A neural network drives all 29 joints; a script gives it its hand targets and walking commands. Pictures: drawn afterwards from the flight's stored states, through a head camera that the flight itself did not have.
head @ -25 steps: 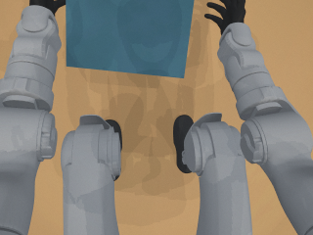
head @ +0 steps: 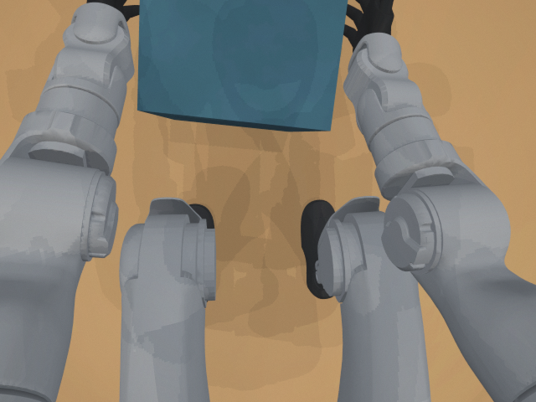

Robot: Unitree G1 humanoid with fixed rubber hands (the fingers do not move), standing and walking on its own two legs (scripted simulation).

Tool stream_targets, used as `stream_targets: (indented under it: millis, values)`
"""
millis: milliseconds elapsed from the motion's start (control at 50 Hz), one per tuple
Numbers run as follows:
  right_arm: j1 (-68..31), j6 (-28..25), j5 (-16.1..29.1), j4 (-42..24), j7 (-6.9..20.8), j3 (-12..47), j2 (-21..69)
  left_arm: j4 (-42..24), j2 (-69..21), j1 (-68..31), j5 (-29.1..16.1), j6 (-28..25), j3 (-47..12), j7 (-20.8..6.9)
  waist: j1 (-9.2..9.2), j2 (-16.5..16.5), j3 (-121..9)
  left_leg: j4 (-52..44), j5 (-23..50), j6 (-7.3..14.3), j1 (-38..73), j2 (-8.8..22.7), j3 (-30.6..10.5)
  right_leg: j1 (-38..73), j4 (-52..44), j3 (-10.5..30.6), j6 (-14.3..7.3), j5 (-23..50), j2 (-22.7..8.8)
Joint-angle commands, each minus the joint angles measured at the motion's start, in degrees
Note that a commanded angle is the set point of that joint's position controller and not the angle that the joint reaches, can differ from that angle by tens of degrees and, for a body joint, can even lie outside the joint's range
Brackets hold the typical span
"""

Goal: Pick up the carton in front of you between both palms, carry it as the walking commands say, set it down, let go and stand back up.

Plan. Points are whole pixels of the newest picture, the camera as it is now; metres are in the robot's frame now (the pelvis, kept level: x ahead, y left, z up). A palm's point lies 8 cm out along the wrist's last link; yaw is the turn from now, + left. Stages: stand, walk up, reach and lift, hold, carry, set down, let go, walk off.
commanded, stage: reach and lift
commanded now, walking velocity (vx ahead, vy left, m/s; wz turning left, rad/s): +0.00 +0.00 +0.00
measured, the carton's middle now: (240, 51) +0.51 +0.05 -0.25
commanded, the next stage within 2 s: none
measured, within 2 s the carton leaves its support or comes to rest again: leaves its support in 0.14 s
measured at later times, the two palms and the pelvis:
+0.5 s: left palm out of the picture +0.48 +0.21 -0.02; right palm (438, 26) +0.49 -0.09 -0.02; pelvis +0.00 -0.01 +0.06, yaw +4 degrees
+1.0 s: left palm out of the picture +0.45 +0.19 +0.12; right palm out of the picture +0.47 -0.11 +0.13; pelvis +0.04 -0.01 +0.18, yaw +5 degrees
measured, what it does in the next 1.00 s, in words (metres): rises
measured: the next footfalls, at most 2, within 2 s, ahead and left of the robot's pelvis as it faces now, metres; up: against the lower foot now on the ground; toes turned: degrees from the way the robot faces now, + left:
none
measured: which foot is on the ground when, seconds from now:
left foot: down 0.00-1.00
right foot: down 0.00-1.00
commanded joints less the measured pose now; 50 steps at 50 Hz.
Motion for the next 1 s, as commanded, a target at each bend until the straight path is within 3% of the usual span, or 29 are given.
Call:
stream_targets:
  millis: [0,80,180,240,280,320,360,380,440,520,600,720,840,980]
  values:
    - [-24.6,2.0,-2.9,-9.0,12.8,11.4,42.7,-14.6,-46.9,-26.3,0.8,-0.1,-6.3,-11.8,0.14,5.4,-59.1,-11.1,14.5,0.9,30.2,-3.9,2.4,26.4,-4.6,-8.2,-2.5,12.8,4.6]
    - [-25.7,3.1,-0.1,-14.6,13.7,15.7,51.3,-21.0,-53.1,-27.4,-1.7,0.2,-8.3,-12.1,1.99,4.2,-70.1,-10.0,21.1,0.8,37.0,-4.5,4.2,30.6,-3.6,-9.0,-2.2,18.0,5.6]
    - [-28.3,5.3,4.4,-26.2,13.7,24.3,59.0,-34.6,-60.0,-26.4,-2.5,2.2,-12.1,-10.0,5.09,6.8,-90.2,-10.1,30.2,0.1,54.2,-5.5,6.2,36.0,-4.0,-9.5,-1.6,22.1,6.7]
    - [-29.4,7.3,4.8,-35.2,13.5,28.4,59.9,-42.7,-63.6,-23.8,-1.2,5.1,-13.5,-9.2,5.18,8.0,-99.0,-12.0,29.5,-0.5,60.3,-6.4,7.2,39.6,-6.6,-9.7,-1.7,20.1,7.4]
    - [-28.4,9.2,3.5,-38.3,13.6,29.0,60.0,-45.5,-65.7,-21.8,0.1,7.5,-13.6,-9.5,4.36,8.3,-98.3,-14.1,25.1,-0.6,59.2,-7.0,7.7,40.1,-8.6,-9.8,-2.0,16.7,7.6]
    - [-26.0,11.0,1.3,-36.8,13.9,27.8,60.5,-44.0,-68.1,-19.8,1.4,9.8,-12.8,-10.6,3.11,8.8,-90.6,-17.1,17.6,-0.7,54.6,-7.3,7.8,37.7,-11.2,-9.6,-2.4,11.1,7.4]
    - [-23.1,12.4,-1.8,-32.6,13.7,24.6,60.8,-38.4,-69.6,-16.9,3.4,11.5,-10.8,-11.7,1.88,9.6,-79.9,-20.5,8.9,-0.9,48.1,-7.2,7.8,34.7,-14.0,-9.3,-2.8,5.1,6.8]
    - [-21.8,13.2,-3.6,-30.3,14.2,22.8,61.4,-35.9,-71.7,-16.5,4.3,12.0,-9.5,-12.4,0.07,9.4,-75.0,-21.8,5.3,-0.9,45.9,-7.1,7.2,32.9,-15.5,-9.3,-3.0,2.5,6.8]
    - [-20.0,14.5,-7.9,-26.0,15.6,17.6,62.5,-29.7,-73.9,-14.2,8.0,13.4,-4.4,-14.0,-0.96,9.5,-70.0,-25.5,1.1,-0.6,43.4,-7.3,6.6,32.2,-19.1,-8.9,-3.6,0.2,6.6]
    - [-19.1,15.1,-10.5,-24.6,17.1,15.6,64.4,-26.1,-75.4,-11.6,11.4,13.5,0.5,-15.1,-0.36,7.3,-71.7,-28.7,3.4,-0.1,45.6,-7.9,6.5,34.9,-23.3,-8.1,-3.4,1.7,6.5]
    - [-17.3,15.2,-10.6,-25.1,18.3,17.3,66.8,-26.4,-76.7,-9.4,12.7,13.3,1.4,-15.4,0.70,5.4,-75.5,-31.6,6.7,0.0,49.7,-8.2,6.6,39.2,-27.0,-7.5,-3.0,3.9,6.4]
    - [-12.4,15.6,-7.8,-28.2,19.0,23.6,70.0,-32.3,-79.0,-6.5,10.7,13.3,-3.8,-15.1,1.75,4.6,-81.6,-35.4,12.1,-0.5,58.6,-8.4,6.6,46.5,-31.5,-6.9,-2.4,8.0,6.4]
    - [-6.0,16.2,-5.2,-30.7,19.1,29.2,71.9,-38.1,-81.1,-2.2,7.6,13.9,-10.1,-14.6,1.64,5.5,-82.7,-39.6,15.7,-1.3,66.4,-8.5,6.4,53.9,-36.2,-6.1,-2.3,11.0,6.5]
    - [1.7,16.3,-5.2,-30.1,19.3,31.0,72.7,-39.2,-82.7,4.6,7.0,13.8,-12.2,-14.4,1.18,5.9,-76.5,-46.2,16.6,-1.5,72.9,-8.5,5.1,61.8,-43.2,-4.4,-2.6,12.1,6.2]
